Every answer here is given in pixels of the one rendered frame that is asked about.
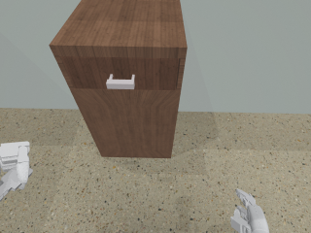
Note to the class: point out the cabinet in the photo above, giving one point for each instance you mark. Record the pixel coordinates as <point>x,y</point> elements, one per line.
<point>133,123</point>

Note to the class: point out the handle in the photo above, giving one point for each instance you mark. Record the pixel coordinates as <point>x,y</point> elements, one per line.
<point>120,84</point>

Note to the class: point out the robot right hand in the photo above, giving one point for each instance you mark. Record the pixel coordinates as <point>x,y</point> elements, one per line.
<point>252,219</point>

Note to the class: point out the robot left hand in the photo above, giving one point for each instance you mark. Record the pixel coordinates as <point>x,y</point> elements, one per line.
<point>14,159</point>

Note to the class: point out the drawer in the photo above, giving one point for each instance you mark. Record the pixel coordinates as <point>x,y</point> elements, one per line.
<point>92,72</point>

